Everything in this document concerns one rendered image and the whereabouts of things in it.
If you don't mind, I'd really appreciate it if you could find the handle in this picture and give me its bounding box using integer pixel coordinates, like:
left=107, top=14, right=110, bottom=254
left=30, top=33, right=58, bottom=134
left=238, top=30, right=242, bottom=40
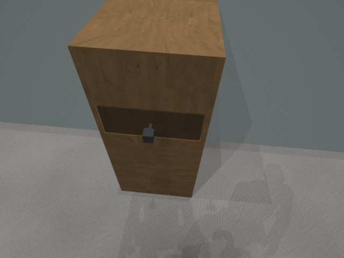
left=142, top=123, right=155, bottom=144

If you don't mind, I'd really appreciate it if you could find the cabinet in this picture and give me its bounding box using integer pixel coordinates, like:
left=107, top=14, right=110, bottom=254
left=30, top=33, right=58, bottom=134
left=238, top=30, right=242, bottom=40
left=68, top=0, right=226, bottom=197

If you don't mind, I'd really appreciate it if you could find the drawer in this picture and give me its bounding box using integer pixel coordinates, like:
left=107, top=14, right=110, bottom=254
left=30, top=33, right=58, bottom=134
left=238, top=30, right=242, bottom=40
left=97, top=105, right=205, bottom=140

